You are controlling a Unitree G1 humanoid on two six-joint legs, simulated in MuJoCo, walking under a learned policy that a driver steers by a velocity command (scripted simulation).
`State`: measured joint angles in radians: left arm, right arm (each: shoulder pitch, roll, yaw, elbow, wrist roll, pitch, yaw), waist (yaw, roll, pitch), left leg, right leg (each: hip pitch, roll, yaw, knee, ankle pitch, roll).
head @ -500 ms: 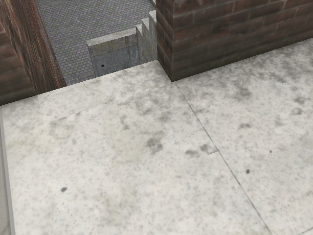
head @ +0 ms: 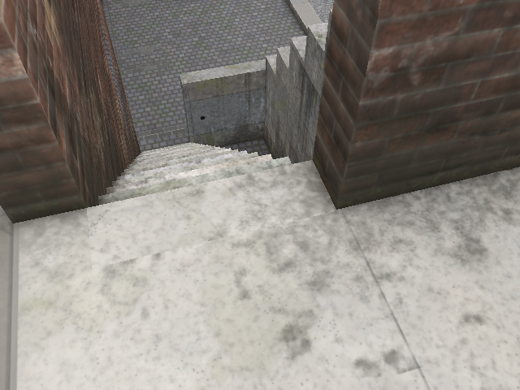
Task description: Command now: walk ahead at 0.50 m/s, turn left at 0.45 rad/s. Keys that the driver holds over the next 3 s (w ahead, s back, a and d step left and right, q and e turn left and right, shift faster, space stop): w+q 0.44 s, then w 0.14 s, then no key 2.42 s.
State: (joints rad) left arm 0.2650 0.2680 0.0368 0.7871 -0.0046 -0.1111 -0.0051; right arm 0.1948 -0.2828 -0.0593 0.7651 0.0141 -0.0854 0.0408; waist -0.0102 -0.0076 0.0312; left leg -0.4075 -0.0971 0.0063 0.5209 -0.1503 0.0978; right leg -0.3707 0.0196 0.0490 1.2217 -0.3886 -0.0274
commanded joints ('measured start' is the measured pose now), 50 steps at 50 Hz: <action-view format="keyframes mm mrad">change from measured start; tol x32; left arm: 1 -50 131 37 -124 20 -26 6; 50 103 50 0 -4 45 38 -53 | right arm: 1 37 -103 -22 -78 -10 -1 -10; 38 -81 -111 13 -141 -57 -15 28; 44 288 -221 -32 -26 -70 -51 -38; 50 -224 -105 3 -159 -27 -49 -26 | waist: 1 14 5 -81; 39 13 -49 -78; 43 -55 229 -579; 50 142 65 -139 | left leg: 1 267 278 -430 -283 115 202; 17 273 201 -462 -73 146 79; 22 -410 91 -187 795 -333 -81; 39 -14 116 25 -21 195 -86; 43 910 546 -555 -79 851 395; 50 -20 242 -54 -236 447 79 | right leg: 1 -282 -106 54 -53 70 12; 16 -83 3 34 -764 318 44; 20 732 -440 683 -881 86 -253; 33 200 -201 -18 -986 814 -165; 41 200 -130 -76 -673 760 -44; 43 -184 52 -46 -249 -313 74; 50 146 -113 -88 -365 11 133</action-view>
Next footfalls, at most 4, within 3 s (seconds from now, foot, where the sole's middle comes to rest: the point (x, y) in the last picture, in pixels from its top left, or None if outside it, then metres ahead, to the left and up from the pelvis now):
0.36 right None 0.39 -0.11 -0.77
0.82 left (186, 370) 0.51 0.21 -0.77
1.10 right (279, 344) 0.57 -0.03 -0.77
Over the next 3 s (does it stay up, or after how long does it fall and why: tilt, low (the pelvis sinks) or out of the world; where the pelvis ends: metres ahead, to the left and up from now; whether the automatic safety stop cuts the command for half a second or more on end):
stays up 0.51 0.10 0.01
